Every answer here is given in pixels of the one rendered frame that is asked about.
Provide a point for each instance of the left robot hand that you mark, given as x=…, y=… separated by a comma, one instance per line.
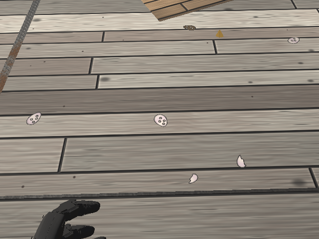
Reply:
x=53, y=225

